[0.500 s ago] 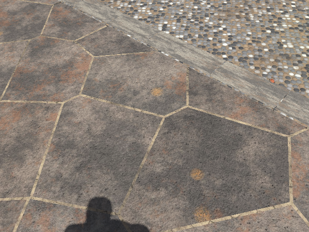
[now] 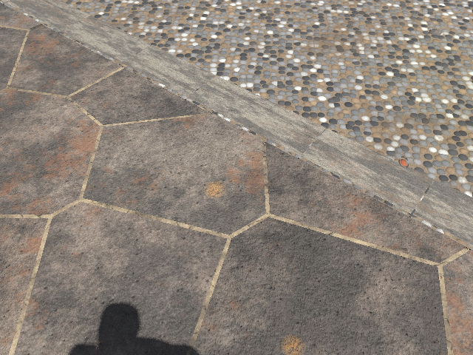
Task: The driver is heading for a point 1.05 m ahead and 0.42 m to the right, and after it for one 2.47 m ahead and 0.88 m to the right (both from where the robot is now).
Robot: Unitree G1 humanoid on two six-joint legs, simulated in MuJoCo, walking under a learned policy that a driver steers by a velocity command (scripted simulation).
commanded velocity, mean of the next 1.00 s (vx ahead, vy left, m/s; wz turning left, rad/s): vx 0.50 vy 0.00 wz -0.45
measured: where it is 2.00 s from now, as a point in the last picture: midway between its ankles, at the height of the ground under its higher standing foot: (368, 226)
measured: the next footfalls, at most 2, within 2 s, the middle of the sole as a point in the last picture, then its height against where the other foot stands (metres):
right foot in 0.32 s outside the picture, level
left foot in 0.82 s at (259, 304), level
